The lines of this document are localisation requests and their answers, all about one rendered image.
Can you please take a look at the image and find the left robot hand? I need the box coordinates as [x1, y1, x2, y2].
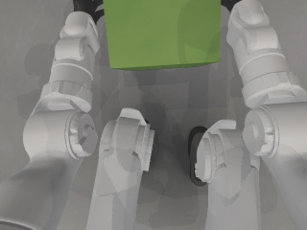
[73, 0, 105, 26]

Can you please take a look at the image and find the robot right thigh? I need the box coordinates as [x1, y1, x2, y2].
[198, 128, 261, 230]

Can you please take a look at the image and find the robot right foot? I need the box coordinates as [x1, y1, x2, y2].
[188, 126, 207, 187]

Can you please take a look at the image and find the right robot hand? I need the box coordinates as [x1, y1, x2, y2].
[221, 0, 242, 13]

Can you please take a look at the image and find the left robot upper arm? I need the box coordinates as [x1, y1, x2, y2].
[0, 109, 98, 230]

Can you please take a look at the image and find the right robot forearm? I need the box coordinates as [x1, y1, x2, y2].
[226, 0, 307, 109]

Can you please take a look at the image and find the right robot upper arm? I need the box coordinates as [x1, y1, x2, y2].
[242, 102, 307, 230]

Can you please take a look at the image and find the carton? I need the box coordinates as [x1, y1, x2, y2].
[103, 0, 222, 71]

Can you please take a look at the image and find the left robot forearm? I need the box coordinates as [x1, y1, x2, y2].
[23, 11, 100, 148]

